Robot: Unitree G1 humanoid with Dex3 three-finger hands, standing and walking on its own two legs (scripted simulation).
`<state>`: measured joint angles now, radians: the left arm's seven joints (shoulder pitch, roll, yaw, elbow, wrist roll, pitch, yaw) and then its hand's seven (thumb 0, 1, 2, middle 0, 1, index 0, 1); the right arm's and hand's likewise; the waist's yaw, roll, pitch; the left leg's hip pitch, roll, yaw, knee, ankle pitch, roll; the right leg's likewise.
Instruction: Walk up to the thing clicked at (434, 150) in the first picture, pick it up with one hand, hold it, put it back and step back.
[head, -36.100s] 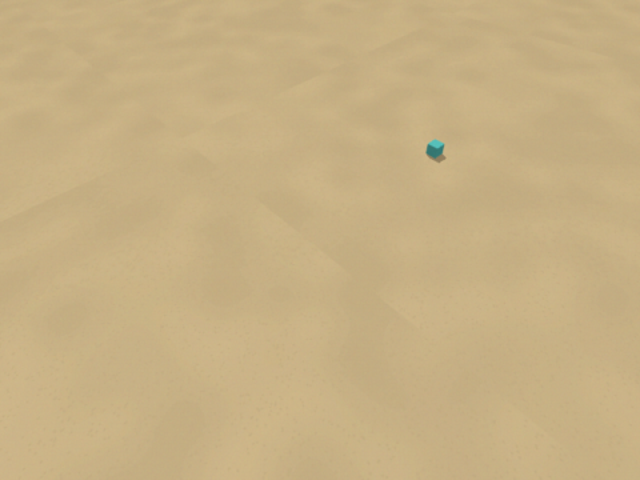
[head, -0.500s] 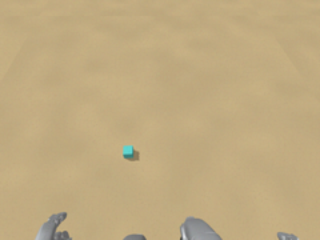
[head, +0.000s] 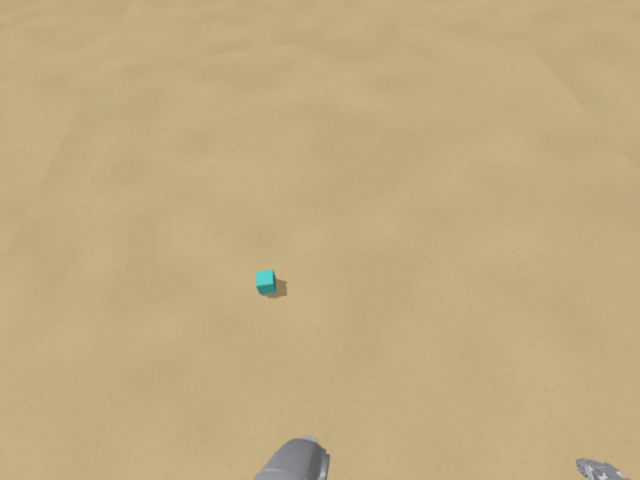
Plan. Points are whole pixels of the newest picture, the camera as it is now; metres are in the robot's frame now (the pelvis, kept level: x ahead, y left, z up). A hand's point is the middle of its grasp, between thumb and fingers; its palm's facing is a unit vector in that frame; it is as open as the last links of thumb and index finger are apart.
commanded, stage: step back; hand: left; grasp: from above
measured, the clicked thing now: (266, 282) +0.81 +0.31 -0.73
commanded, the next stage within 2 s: stand in 1.68 s
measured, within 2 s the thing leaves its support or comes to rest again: neither
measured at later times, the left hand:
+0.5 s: hand out of the picture -0.09 +0.25 -0.15, palm faces +0.03 -0.91 -0.41, open 7.4 cm
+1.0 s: hand out of the picture -0.25 +0.26 -0.14, palm faces +0.09 -0.91 -0.39, open 7.4 cm
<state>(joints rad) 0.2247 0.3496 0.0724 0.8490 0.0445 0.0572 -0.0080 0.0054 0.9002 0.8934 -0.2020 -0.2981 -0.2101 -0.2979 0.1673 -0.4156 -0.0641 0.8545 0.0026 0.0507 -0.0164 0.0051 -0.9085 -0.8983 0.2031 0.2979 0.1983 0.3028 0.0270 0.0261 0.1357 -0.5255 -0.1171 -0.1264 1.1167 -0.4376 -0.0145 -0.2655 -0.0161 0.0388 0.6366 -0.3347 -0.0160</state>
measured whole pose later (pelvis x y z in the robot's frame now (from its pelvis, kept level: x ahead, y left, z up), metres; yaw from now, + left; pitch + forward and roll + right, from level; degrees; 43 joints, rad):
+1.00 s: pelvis -0.27 -0.03 +0.00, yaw +6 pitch -3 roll +1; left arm 0.24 0.42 0.07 0.98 0.03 0.01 -0.03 0.01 0.90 0.89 -0.20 -0.30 -0.21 -0.30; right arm 0.25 -0.34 -0.05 1.00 -0.04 -0.01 0.03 0.01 -0.91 -0.90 0.21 0.30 0.20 0.30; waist 0.00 -0.03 0.06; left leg -0.21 -0.02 -0.02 0.56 -0.31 0.01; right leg -0.33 -0.01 0.02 0.73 -0.44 -0.01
